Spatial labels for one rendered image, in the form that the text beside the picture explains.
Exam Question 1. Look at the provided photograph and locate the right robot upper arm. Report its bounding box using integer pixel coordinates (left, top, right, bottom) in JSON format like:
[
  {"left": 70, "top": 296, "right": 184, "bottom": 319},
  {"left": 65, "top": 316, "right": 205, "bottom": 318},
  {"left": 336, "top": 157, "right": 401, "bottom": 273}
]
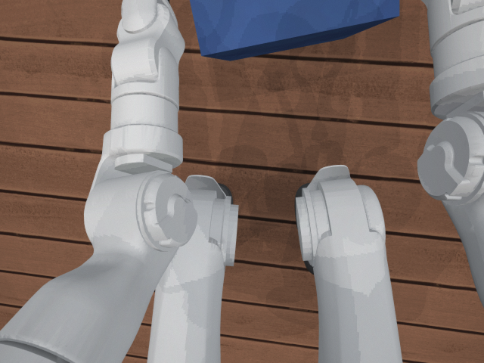
[{"left": 417, "top": 111, "right": 484, "bottom": 308}]

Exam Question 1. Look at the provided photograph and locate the robot left forearm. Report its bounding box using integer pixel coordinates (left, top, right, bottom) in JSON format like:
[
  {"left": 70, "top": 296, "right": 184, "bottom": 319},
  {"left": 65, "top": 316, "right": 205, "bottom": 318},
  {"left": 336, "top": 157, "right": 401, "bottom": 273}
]
[{"left": 89, "top": 0, "right": 185, "bottom": 193}]

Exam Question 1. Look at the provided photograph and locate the carton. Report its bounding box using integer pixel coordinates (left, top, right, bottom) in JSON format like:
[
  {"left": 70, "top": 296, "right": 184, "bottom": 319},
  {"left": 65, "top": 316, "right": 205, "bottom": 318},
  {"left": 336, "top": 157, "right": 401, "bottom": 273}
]
[{"left": 190, "top": 0, "right": 399, "bottom": 61}]

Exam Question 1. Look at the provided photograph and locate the left robot upper arm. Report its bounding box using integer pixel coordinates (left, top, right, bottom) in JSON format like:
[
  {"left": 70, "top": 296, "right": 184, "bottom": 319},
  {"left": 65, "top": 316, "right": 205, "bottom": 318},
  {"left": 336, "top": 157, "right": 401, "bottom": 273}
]
[{"left": 0, "top": 170, "right": 197, "bottom": 363}]

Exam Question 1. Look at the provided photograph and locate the right robot shin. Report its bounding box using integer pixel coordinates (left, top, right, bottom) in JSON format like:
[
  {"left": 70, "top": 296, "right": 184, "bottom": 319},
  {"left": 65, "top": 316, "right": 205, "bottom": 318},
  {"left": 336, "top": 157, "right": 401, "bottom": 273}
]
[{"left": 307, "top": 165, "right": 386, "bottom": 265}]

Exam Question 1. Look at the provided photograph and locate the left robot foot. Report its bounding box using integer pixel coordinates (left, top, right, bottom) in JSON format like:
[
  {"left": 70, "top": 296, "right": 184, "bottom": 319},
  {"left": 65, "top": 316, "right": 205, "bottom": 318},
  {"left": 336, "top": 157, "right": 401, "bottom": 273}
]
[{"left": 218, "top": 183, "right": 233, "bottom": 204}]

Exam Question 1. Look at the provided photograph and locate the robot right forearm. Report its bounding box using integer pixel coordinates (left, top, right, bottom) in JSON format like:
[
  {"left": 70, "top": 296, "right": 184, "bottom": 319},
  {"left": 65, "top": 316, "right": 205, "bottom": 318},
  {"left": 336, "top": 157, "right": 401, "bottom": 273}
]
[{"left": 421, "top": 0, "right": 484, "bottom": 120}]

